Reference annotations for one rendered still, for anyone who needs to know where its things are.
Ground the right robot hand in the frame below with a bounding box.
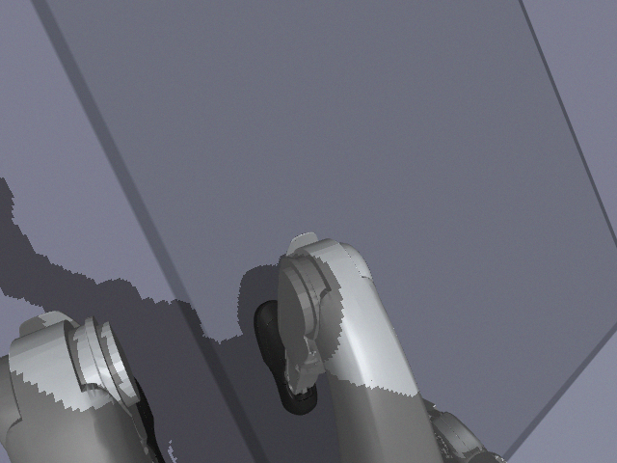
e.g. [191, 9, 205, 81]
[423, 398, 487, 463]

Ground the left robot foot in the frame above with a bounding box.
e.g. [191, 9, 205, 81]
[134, 377, 165, 463]

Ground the right robot foot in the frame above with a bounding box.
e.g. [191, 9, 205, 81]
[254, 300, 317, 416]

